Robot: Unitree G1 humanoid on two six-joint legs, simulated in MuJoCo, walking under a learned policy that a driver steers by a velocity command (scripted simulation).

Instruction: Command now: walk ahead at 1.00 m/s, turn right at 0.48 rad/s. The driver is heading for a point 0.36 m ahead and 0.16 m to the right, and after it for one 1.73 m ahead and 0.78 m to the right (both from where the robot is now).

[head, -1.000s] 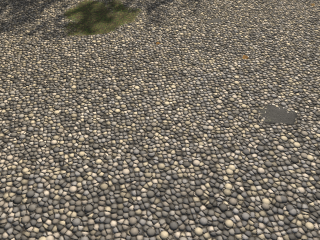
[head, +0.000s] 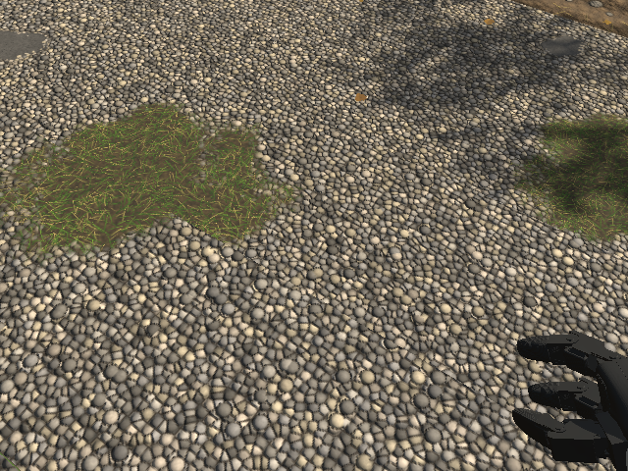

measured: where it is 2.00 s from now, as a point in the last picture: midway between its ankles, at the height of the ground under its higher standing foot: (609, 248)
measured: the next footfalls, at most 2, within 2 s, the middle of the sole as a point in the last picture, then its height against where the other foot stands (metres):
left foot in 0.12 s outside the picture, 0.15 m lower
right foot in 0.50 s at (414, 428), level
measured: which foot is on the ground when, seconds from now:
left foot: up 0.00-0.10, down 0.12-0.50, up 0.52-1.00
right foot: down 0.00-0.12, up 0.14-0.48, down 0.50-1.00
